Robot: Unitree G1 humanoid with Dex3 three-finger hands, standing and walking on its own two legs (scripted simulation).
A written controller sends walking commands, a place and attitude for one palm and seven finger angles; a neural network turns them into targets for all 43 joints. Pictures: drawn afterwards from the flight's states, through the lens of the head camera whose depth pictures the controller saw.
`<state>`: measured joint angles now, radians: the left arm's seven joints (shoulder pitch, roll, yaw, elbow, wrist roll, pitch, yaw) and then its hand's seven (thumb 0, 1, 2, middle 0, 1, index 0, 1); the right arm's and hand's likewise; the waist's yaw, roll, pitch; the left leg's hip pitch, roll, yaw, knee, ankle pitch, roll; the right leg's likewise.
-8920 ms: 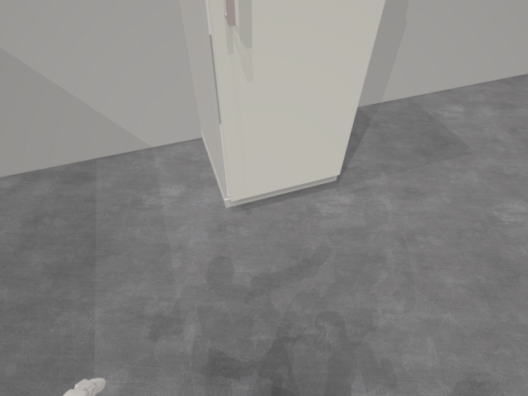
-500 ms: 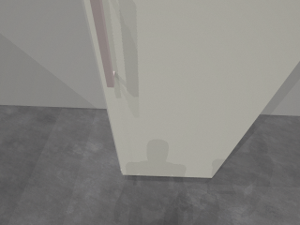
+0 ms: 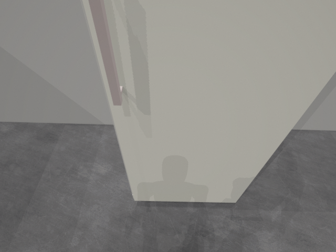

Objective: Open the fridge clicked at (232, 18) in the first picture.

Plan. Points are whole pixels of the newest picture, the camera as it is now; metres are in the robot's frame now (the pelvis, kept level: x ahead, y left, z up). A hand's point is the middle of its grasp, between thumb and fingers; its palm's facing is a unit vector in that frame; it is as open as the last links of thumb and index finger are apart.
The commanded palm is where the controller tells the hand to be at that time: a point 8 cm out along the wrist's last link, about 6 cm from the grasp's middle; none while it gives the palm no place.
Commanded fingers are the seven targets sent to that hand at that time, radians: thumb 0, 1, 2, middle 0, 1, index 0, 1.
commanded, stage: look again from close up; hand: left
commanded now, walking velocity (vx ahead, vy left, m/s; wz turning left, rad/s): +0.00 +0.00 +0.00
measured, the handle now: (108, 43) +0.45 +0.16 +0.27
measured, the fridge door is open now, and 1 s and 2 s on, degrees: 0 0 0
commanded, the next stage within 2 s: raise the hand to about handle height in 0.84 s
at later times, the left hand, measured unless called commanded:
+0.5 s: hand out of the picture +0.00 +0.16 -0.18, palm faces +0.04 -0.98 -0.18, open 7.4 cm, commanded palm none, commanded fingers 0.00 0.90 0.90 -0.20 -0.30 -0.20 -0.30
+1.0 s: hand out of the picture +0.03 +0.16 -0.16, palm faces +0.17 -0.97 -0.20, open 7.3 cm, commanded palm +0.10 +0.21 -0.06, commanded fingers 0.00 0.81 0.86 -0.21 -0.36 -0.21 -0.36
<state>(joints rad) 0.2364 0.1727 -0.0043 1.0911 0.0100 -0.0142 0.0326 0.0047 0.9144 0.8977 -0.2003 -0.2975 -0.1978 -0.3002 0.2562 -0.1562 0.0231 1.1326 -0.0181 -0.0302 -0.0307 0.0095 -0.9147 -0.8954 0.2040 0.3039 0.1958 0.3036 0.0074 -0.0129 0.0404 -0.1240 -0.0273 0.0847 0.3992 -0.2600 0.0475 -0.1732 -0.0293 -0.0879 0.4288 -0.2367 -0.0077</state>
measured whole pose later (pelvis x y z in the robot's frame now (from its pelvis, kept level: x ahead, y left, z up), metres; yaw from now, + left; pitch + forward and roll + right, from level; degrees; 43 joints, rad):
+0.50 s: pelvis +0.00 -0.01 +0.00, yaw +0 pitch -1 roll +0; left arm 0.27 0.16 -0.01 1.12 0.01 -0.01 0.03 0.00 0.91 0.90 -0.20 -0.30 -0.20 -0.30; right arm 0.25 -0.15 0.02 1.14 -0.02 -0.03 -0.03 0.01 -0.91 -0.90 0.20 0.30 0.20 0.30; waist 0.02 -0.02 0.04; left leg -0.11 -0.02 0.07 0.39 -0.26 0.03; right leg -0.16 -0.02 -0.10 0.41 -0.24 -0.02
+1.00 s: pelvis -0.01 -0.02 +0.00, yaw +0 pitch -2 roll +0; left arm 0.38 0.16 0.02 0.74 -0.07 0.09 0.06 0.02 0.93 0.90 -0.20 -0.30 -0.20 -0.30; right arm 0.30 -0.17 0.03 1.04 0.01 -0.07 -0.05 0.02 -0.92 -0.90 0.21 0.30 0.20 0.30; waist 0.02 0.00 0.06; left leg -0.14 0.00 0.07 0.43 -0.27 0.02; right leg -0.18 0.00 -0.10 0.44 -0.24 -0.03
